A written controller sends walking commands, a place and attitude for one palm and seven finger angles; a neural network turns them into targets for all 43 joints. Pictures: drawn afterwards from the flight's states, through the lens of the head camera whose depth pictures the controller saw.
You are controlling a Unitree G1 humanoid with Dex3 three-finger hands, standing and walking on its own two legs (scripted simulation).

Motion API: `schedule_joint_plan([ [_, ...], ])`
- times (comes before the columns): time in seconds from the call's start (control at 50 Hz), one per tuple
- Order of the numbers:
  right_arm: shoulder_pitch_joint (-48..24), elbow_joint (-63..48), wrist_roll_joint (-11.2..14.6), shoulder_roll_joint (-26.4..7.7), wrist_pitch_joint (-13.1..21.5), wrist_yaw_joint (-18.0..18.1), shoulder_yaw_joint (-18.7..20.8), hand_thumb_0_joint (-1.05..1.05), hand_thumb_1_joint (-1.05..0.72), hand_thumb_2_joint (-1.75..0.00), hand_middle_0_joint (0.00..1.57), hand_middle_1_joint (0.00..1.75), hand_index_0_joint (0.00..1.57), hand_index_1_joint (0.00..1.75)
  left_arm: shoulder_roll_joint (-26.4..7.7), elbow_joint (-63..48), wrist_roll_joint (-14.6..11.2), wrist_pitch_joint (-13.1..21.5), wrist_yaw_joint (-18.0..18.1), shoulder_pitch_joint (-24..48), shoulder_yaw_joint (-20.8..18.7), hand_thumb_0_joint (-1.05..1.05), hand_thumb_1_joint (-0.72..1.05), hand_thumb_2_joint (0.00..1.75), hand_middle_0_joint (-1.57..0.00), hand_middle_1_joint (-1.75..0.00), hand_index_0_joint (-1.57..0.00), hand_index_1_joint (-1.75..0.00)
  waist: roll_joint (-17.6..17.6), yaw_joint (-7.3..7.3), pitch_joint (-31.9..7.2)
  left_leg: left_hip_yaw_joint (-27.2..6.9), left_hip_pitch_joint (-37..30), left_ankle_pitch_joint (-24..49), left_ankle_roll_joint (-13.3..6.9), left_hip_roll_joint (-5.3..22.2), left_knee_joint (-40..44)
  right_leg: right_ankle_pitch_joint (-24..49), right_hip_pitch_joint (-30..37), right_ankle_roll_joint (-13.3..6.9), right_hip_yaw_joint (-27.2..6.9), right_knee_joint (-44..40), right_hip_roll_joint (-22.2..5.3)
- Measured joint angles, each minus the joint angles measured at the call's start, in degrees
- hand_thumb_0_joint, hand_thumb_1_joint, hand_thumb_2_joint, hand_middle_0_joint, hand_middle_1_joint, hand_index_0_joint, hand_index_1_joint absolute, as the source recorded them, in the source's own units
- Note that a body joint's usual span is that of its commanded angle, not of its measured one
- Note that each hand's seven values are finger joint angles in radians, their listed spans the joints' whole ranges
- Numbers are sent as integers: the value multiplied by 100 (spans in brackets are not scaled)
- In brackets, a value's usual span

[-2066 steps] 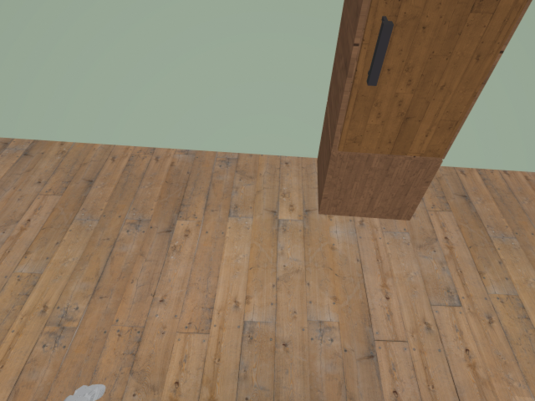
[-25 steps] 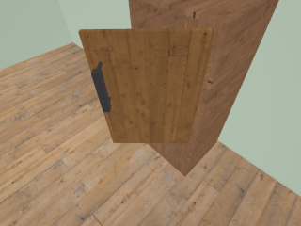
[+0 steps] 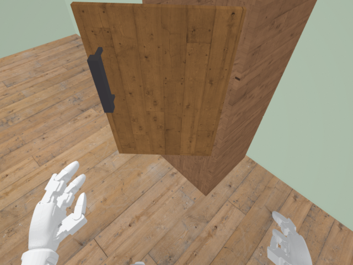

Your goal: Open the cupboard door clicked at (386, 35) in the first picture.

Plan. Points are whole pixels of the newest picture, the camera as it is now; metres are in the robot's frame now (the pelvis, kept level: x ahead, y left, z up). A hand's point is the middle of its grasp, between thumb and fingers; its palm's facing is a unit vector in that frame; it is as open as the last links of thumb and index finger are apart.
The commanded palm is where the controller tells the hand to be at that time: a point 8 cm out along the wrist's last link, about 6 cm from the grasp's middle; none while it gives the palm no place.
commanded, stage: raise the hand with hooked fingers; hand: left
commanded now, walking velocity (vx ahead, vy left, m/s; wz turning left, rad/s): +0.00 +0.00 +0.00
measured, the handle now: (104, 81) +0.57 +0.23 +0.10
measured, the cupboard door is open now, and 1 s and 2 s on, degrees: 45 45 45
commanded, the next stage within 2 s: move the hooked fingers beside the handle in 1.82 s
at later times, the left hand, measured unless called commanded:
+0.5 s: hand (63, 213) +0.22 +0.24 +0.05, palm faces +0.04 -1.00 -0.05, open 10.7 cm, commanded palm +0.18 +0.29 +0.05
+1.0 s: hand (38, 180) +0.26 +0.29 +0.09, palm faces +0.06 -1.00 -0.03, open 13.5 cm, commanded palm +0.23 +0.33 +0.10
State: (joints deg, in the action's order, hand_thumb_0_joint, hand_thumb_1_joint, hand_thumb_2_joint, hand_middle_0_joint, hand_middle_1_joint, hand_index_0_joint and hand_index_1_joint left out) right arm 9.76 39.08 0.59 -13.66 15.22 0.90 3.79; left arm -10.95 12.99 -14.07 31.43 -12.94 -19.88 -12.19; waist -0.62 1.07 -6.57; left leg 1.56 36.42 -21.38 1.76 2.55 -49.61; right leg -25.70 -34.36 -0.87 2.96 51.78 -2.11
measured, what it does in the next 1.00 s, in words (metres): stands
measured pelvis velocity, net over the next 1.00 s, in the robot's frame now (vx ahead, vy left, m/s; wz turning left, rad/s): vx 0.00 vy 0.03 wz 0.01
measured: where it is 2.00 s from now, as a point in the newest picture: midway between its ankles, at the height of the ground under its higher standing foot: outside the picture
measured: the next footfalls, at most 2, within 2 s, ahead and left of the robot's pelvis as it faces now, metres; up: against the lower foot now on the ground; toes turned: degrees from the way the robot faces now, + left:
none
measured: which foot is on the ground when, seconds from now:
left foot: down 0.00-1.00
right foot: down 0.00-1.00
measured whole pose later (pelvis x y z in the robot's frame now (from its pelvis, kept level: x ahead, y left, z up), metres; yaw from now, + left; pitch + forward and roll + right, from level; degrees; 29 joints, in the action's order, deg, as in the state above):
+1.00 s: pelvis +0.00 +0.03 +0.01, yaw +1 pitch +6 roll -2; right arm 14.2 32.4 2.7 -14.6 13.9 5.0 -2.7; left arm -20.6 11.2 -20.1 11.5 -23.2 -6.5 -21.1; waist 1.3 -0.6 -4.2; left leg 0.2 33.1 -21.9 -0.6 2.2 -48.8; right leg -23.4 -28.0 1.3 4.1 45.5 -2.0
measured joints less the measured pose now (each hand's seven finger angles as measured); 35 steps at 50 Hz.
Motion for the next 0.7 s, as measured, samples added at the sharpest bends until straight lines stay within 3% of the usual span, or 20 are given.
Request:
schedule_joint_plan([
  [0.04,-163,-315,56,-96,32,-24,53,1,-90,-90,20,30,20,30,-64,33,-197,261,-608,-83,-74,0,73,82,-22,-41,-21,-42,-22,-67,-42,-44,427,-115,2,28,-479,-207,-425,-29,9,505,19],
  [0.1,-257,-673,140,-197,8,84,83,1,-90,-90,20,30,20,30,-77,-38,-471,21,-1046,-318,-160,0,66,79,-22,-46,-22,-46,-52,-198,-82,-123,836,-392,37,40,-1019,-438,-785,-57,60,998,17],
  [0.16,-231,-836,155,-221,-5,214,42,1,-90,-90,20,30,20,30,-35,-338,-535,-276,-962,-525,-242,1,59,76,-23,-50,-22,-51,-15,-327,-52,-266,1026,-539,63,67,-1324,-555,-874,-82,186,1190,47],
  [0.24,-121,-750,113,-102,0,335,-143,1,-90,-90,20,30,20,30,-122,-898,-423,-389,-804,-494,-215,1,50,72,-24,-56,-23,-57,60,-417,0,-450,1124,-599,68,102,-1486,-575,-839,-103,357,1195,99],
  [0.3,-61,-578,120,62,-52,362,-321,1,-90,-90,20,30,20,30,-279,-1000,-418,-561,-907,-168,-228,1,43,69,-24,-60,-23,-61,135,-373,54,-519,1112,-560,79,119,-1452,-511,-776,-109,422,1088,129],
  [0.44,338,-431,146,308,-225,355,-550,2,-90,-90,21,30,21,30,-574,-750,-592,-1378,-980,256,-483,1,26,62,-25,-71,-25,-72,273,-121,103,-358,746,-316,17,123,-904,-209,-479,-35,285,546,138],
  [0.52,599,-408,139,191,-196,350,-528,2,-90,-90,21,30,21,30,-589,-645,-648,-1361,-866,263,-616,0,17,58,-26,-77,-25,-78,290,-54,101,-247,579,-216,-41,93,-650,-85,-353,24,190,308,108],
  [0.7,734,-360,190,-215,-91,419,-408,2,-90,-90,21,30,20,30,-676,-418,-657,-1285,-959,562,-681,0,-4,49,-27,-90,-26,-91,199,-49,199,-158,325,-167,-157,24,-434,24,-85,132,115,27,46],
])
